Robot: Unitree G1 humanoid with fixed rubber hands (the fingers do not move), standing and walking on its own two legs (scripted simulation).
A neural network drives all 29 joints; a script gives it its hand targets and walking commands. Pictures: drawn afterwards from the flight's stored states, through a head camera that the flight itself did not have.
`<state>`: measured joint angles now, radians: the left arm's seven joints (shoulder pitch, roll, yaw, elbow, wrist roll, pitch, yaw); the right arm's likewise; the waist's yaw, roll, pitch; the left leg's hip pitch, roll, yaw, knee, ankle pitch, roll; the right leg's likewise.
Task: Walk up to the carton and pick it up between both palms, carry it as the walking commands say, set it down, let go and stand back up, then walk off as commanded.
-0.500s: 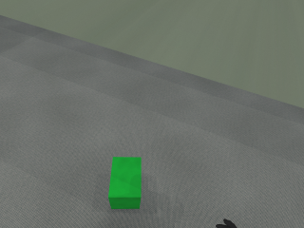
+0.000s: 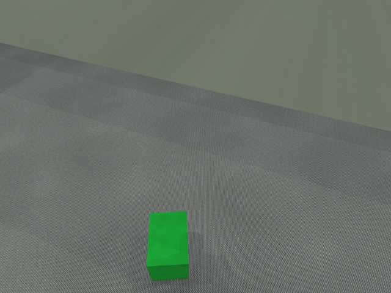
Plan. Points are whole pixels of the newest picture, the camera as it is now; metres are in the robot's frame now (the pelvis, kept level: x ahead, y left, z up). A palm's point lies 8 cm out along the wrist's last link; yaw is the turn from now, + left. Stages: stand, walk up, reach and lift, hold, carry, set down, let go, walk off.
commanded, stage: walk up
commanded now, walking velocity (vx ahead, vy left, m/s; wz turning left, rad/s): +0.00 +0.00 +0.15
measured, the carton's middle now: (169, 246) +0.47 +0.11 -0.66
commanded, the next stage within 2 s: none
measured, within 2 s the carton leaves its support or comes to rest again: neither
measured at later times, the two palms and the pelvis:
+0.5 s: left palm out of the picture -0.02 +0.24 -0.14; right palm out of the picture +0.07 -0.24 -0.14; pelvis +0.00 +0.00 +0.00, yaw +3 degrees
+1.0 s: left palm out of the picture -0.01 +0.26 -0.15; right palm out of the picture +0.07 -0.23 -0.14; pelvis +0.01 +0.01 -0.01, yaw +6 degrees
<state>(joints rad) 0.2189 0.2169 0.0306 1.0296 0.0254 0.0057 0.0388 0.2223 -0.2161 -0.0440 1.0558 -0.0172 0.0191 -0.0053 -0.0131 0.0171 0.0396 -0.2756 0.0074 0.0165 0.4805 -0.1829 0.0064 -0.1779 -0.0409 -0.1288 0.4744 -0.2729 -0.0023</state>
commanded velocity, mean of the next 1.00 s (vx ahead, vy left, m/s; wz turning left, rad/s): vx -0.03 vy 0.01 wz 0.13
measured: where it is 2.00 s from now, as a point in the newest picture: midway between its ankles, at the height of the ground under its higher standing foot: outside the picture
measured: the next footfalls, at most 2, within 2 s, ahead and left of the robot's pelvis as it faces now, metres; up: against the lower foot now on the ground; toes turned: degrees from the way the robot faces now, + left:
right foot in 1.44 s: -0.01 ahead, -0.16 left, +0.00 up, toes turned +5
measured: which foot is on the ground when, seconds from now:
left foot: down 0.00-1.00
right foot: down 0.00-1.00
